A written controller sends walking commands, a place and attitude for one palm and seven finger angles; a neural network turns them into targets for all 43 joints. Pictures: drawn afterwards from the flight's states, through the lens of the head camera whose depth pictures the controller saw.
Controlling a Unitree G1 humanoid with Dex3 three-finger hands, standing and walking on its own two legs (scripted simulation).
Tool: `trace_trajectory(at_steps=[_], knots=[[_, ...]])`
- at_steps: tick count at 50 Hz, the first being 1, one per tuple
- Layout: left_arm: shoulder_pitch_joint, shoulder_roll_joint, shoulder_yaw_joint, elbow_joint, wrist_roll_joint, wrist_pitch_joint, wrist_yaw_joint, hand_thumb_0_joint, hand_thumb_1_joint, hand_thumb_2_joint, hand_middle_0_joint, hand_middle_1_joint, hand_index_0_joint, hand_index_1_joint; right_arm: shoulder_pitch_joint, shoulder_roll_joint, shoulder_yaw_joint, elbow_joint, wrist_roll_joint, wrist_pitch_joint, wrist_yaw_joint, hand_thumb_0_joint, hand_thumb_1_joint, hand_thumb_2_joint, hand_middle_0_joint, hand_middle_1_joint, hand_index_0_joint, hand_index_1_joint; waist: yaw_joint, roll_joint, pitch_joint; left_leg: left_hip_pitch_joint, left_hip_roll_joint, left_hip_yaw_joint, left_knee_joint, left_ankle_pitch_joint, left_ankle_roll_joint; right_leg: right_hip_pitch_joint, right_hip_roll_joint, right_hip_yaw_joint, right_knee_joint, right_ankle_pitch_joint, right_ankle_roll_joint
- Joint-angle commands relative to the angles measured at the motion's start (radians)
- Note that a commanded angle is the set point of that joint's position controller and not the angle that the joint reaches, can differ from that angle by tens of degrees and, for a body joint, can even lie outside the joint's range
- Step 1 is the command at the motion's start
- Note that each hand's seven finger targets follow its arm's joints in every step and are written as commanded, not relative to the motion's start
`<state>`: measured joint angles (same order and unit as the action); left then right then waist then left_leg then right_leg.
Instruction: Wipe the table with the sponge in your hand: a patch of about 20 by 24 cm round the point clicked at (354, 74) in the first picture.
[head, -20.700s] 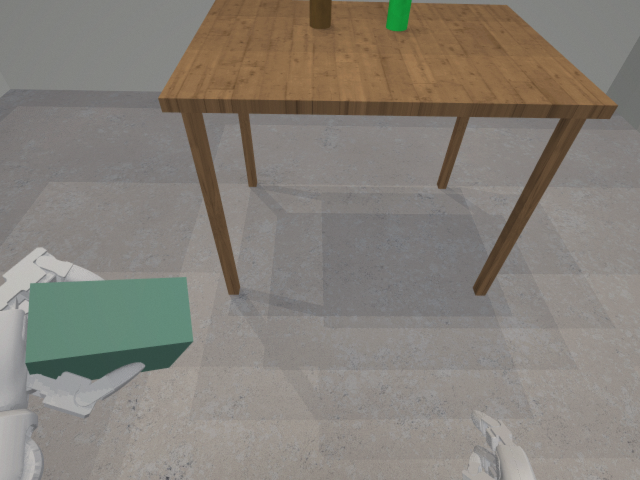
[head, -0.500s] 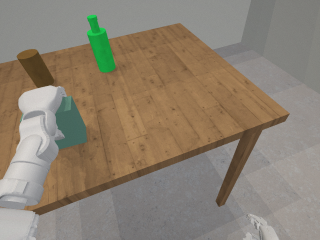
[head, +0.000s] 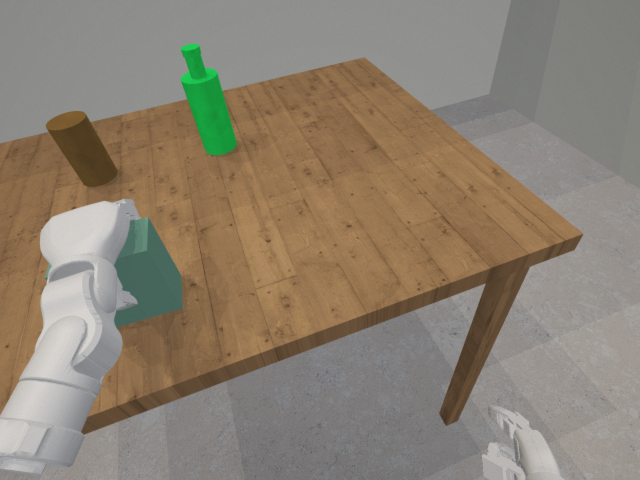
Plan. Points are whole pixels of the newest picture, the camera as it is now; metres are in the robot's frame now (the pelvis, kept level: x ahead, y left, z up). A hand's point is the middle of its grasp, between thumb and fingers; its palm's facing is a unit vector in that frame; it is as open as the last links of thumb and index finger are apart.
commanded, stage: wipe back along the middle lane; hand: left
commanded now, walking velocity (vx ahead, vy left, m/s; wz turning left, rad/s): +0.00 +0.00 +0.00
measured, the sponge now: (129, 286) +0.32 +0.30 +0.09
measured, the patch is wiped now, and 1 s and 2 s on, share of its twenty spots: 0.50 0.70 0.80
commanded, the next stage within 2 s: slide across to the third lane in 0.64 s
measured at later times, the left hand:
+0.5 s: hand (107, 291) +0.28 +0.28 +0.14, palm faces +0.12 -0.07 -0.99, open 10.3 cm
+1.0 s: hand (117, 307) +0.26 +0.26 +0.14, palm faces +0.14 -0.09 -0.99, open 10.3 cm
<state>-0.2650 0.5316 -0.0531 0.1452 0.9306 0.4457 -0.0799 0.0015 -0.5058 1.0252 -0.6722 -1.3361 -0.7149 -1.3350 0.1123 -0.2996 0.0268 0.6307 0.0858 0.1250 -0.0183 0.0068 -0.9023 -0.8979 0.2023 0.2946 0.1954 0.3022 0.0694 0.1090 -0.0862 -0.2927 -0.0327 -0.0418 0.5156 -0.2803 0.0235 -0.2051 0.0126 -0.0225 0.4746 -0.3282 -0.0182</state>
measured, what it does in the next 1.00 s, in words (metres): stands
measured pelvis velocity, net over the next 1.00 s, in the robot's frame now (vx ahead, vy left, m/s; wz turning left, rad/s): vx -0.02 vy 0.00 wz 0.00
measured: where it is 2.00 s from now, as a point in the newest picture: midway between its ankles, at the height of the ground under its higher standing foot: outside the picture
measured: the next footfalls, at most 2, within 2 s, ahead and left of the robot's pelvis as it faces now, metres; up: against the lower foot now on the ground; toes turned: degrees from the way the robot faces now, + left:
none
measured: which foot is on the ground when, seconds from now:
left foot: down 0.00-1.00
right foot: down 0.00-1.00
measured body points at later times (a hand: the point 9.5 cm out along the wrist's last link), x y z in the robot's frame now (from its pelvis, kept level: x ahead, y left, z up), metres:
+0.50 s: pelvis +0.00 +0.01 +0.00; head -0.02 -0.04 +0.45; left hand +0.27 +0.28 +0.19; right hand +0.23 -0.20 -0.09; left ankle -0.01 +0.11 -0.74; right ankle -0.05 -0.11 -0.74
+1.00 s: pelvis -0.02 +0.00 +0.00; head -0.03 -0.05 +0.44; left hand +0.25 +0.26 +0.19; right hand +0.24 -0.20 -0.08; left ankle -0.01 +0.11 -0.74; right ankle -0.05 -0.11 -0.74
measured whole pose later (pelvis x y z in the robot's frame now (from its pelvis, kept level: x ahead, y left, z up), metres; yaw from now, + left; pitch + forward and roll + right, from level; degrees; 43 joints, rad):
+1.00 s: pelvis -0.02 +0.00 +0.00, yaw +0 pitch +0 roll +0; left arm -0.08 0.46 -0.17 -0.20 0.94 0.63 -0.08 -0.01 -0.50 1.03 -0.66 -1.35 -0.70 -1.34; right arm 0.04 -0.27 0.06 0.61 0.08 0.08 -0.02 0.01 -0.90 -0.90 0.20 0.29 0.20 0.30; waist 0.13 0.11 -0.07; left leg -0.27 -0.04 -0.04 0.54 -0.28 0.02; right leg -0.19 0.01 -0.02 0.54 -0.35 -0.02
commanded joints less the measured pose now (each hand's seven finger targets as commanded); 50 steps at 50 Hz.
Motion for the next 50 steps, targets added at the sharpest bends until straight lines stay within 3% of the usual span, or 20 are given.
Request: trace_trajectory(at_steps=[1,5,6,10,14,15,18,25,26,30,32,35,37,40,41,42,45,46,47,50], knots=[[-0.102,0.097,-0.001,-0.13,-0.034,0.023,-0.03,0.0,0.1,1.3,-1.2,-1.6,-1.2,-1.6,-0.178,-0.09,-0.03,-0.179,-0.001,-0.059,-0.001,0.0,-0.9,-0.9,0.2,0.3,0.2,0.3,0.001,-0.146,-0.172,0.104,-0.002,0.025,-0.019,0.373,0.032,0.065,0.013,-0.026,-0.019,0.461,-0.033],[-0.019,0.118,0.033,-0.187,-0.039,0.045,-0.028,0.0,0.1,1.3,-1.2,-1.6,-1.2,-1.6,-0.216,-0.089,-0.025,-0.185,-0.001,-0.059,0.006,0.0,-0.9,-0.9,0.2,0.3,0.2,0.3,0.017,-0.134,-0.144,0.104,0.009,0.02,-0.023,0.379,0.026,0.059,0.017,-0.023,-0.014,0.452,-0.035],[-0.046,0.064,-0.018,-0.216,-0.042,0.053,-0.029,0.0,0.1,1.3,-1.2,-1.6,-1.2,-1.6,-0.206,-0.08,-0.022,-0.193,0.0,-0.061,0.006,0.0,-0.9,-0.9,0.2,0.3,0.2,0.3,0.008,-0.134,-0.157,0.106,0.005,0.022,-0.021,0.378,0.028,0.054,0.014,-0.031,-0.012,0.443,-0.031],[-0.014,0.132,0.046,-0.22,-0.038,0.075,-0.021,0.0,0.1,1.3,-1.2,-1.6,-1.2,-1.6,-0.235,-0.086,-0.019,-0.183,-0.004,-0.059,0.001,0.0,-0.9,-0.9,0.2,0.3,0.2,0.3,0.024,-0.14,-0.129,0.104,0.01,0.021,-0.03,0.34,0.023,0.052,0.02,-0.02,-0.017,0.413,-0.037],[0.03,0.1,0.022,-0.254,-0.042,0.088,-0.024,0.0,0.1,1.3,-1.2,-1.6,-1.2,-1.6,-0.232,-0.077,-0.016,-0.187,-0.004,-0.058,0.003,0.0,-0.9,-0.9,0.2,0.3,0.2,0.3,0.024,-0.136,-0.14,0.104,0.006,0.027,-0.024,0.357,0.021,0.065,0.015,-0.025,-0.01,0.434,-0.031],[0.062,0.143,0.066,-0.27,-0.04,0.093,-0.02,0.0,0.1,1.3,-1.2,-1.6,-1.2,-1.6,-0.255,-0.08,-0.015,-0.188,-0.004,-0.061,0.004,0.0,-0.9,-0.9,0.2,0.3,0.2,0.3,0.038,-0.121,-0.148,0.109,0.009,0.025,-0.021,0.357,0.02,0.073,0.02,-0.011,-0.007,0.438,-0.038],[0.114,0.065,0.007,-0.31,-0.05,0.098,-0.024,0.0,0.1,1.3,-1.2,-1.6,-1.2,-1.6,-0.245,-0.071,-0.012,-0.195,-0.002,-0.061,0.011,0.0,-0.9,-0.9,0.2,0.3,0.2,0.3,0.028,-0.124,-0.137,0.106,0.012,0.025,-0.023,0.369,0.018,0.065,0.018,-0.025,-0.003,0.43,-0.032],[0.103,0.112,0.034,-0.362,-0.042,0.143,-0.014,0.0,0.1,1.3,-1.2,-1.6,-1.2,-1.6,-0.294,-0.074,-0.005,-0.198,-0.003,-0.062,0.005,0.0,-0.9,-0.9,0.2,0.3,0.2,0.3,0.039,-0.111,-0.099,0.094,0.016,0.02,-0.04,0.29,0.016,0.039,0.024,-0.01,-0.011,0.343,-0.039],[0.101,0.08,0.007,-0.384,-0.04,0.146,-0.014,0.0,0.1,1.3,-1.2,-1.6,-1.2,-1.6,-0.274,-0.068,-0.005,-0.209,-0.003,-0.066,0.006,0.0,-0.9,-0.9,0.2,0.3,0.2,0.3,0.04,-0.125,-0.138,0.095,0.01,0.021,-0.031,0.312,0.019,0.056,0.018,-0.021,-0.001,0.356,-0.036],[0.185,0.078,0.016,-0.413,-0.048,0.147,-0.02,0.0,0.1,1.3,-1.2,-1.6,-1.2,-1.6,-0.305,-0.069,-0.003,-0.208,-0.003,-0.068,0.007,0.0,-0.9,-0.9,0.2,0.3,0.2,0.3,0.043,-0.126,-0.105,0.096,0.017,0.021,-0.033,0.291,0.018,0.045,0.024,-0.005,-0.006,0.349,-0.037],[0.199,0.03,-0.019,-0.426,-0.059,0.148,-0.018,0.0,0.1,1.3,-1.2,-1.6,-1.2,-1.6,-0.283,-0.061,-0.004,-0.212,-0.001,-0.073,0.009,0.0,-0.9,-0.9,0.2,0.3,0.2,0.3,0.037,-0.128,-0.108,0.096,0.019,0.018,-0.032,0.298,0.02,0.042,0.02,-0.022,-0.003,0.344,-0.033],[0.195,0.083,0.024,-0.438,-0.05,0.152,-0.013,0.0,0.1,1.3,-1.2,-1.6,-1.2,-1.6,-0.308,-0.068,-0.004,-0.209,-0.005,-0.074,0.003,0.0,-0.9,-0.9,0.2,0.3,0.2,0.3,0.045,-0.151,-0.09,0.091,0.022,0.019,-0.035,0.254,0.02,0.031,0.025,0.0,-0.01,0.311,-0.035],[0.221,0.024,-0.02,-0.44,-0.057,0.154,-0.013,0.0,0.1,1.3,-1.2,-1.6,-1.2,-1.6,-0.289,-0.06,-0.002,-0.213,-0.004,-0.079,0.005,0.0,-0.9,-0.9,0.2,0.3,0.2,0.3,0.04,-0.147,-0.102,0.093,0.018,0.023,-0.026,0.288,0.02,0.038,0.019,-0.018,-0.002,0.341,-0.032],[0.14,0.081,0.01,-0.492,-0.046,0.159,-0.006,0.0,0.1,1.3,-1.2,-1.6,-1.2,-1.6,-0.318,-0.065,-0.002,-0.21,-0.006,-0.079,0.0,0.0,-0.9,-0.9,0.2,0.3,0.2,0.3,0.04,-0.125,-0.11,0.102,0.021,0.02,-0.028,0.264,0.02,0.032,0.023,0.007,-0.005,0.328,-0.038],[0.099,0.045,-0.03,-0.517,-0.044,0.159,-0.004,0.0,0.1,1.3,-1.2,-1.6,-1.2,-1.6,-0.301,-0.057,0.002,-0.222,-0.005,-0.086,-0.001,0.0,-0.9,-0.9,0.2,0.3,0.2,0.3,0.039,-0.115,-0.139,0.105,0.012,0.026,-0.019,0.291,0.023,0.04,0.013,-0.005,0.003,0.346,-0.035],[0.101,0.002,-0.067,-0.485,-0.049,0.161,-0.006,0.0,0.1,1.3,-1.2,-1.6,-1.2,-1.6,-0.299,-0.053,0.002,-0.209,-0.006,-0.087,-0.002,0.0,-0.9,-0.9,0.2,0.3,0.2,0.3,0.027,-0.115,-0.103,0.11,0.02,0.02,-0.026,0.286,0.021,0.016,0.017,-0.013,-0.004,0.327,-0.035],[0.008,0.023,-0.072,-0.517,-0.036,0.158,-0.001,0.0,0.1,1.3,-1.2,-1.6,-1.2,-1.6,-0.324,-0.052,0.004,-0.213,-0.004,-0.101,-0.008,0.0,-0.9,-0.9,0.2,0.3,0.2,0.3,0.03,-0.104,-0.111,0.127,0.024,0.008,-0.034,0.249,0.023,0.003,0.025,-0.001,-0.006,0.271,-0.045],[-0.037,-0.004,-0.108,-0.513,-0.031,0.156,0.0,0.0,0.1,1.3,-1.2,-1.6,-1.2,-1.6,-0.302,-0.047,0.008,-0.217,-0.005,-0.111,-0.009,0.0,-0.9,-0.9,0.2,0.3,0.2,0.3,0.027,-0.119,-0.133,0.122,0.017,0.01,-0.029,0.258,0.024,0.004,0.016,-0.013,-0.001,0.268,-0.041],[-0.03,-0.036,-0.134,-0.462,-0.036,0.158,-0.004,0.0,0.1,1.3,-1.2,-1.6,-1.2,-1.6,-0.304,-0.048,0.006,-0.201,-0.004,-0.11,-0.01,0.0,-0.9,-0.9,0.2,0.3,0.2,0.3,0.018,-0.122,-0.091,0.122,0.021,0.009,-0.034,0.247,0.023,-0.015,0.018,-0.015,-0.011,0.263,-0.04],[-0.117,0.025,-0.1,-0.503,-0.02,0.157,0.001,0.0,0.1,1.3,-1.2,-1.6,-1.2,-1.6,-0.339,-0.049,0.009,-0.204,-0.003,-0.116,-0.013,0.0,-0.9,-0.9,0.2,0.3,0.2,0.3,0.029,-0.105,-0.129,0.139,0.021,0.006,-0.043,0.219,0.02,0.004,0.021,0.005,-0.012,0.231,-0.049]])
